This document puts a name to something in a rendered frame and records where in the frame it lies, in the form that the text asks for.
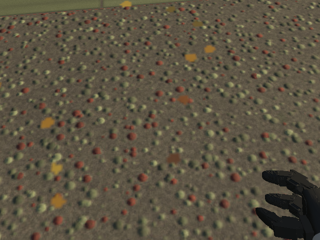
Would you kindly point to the right robot hand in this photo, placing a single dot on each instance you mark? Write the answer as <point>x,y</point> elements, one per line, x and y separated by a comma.
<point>306,207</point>

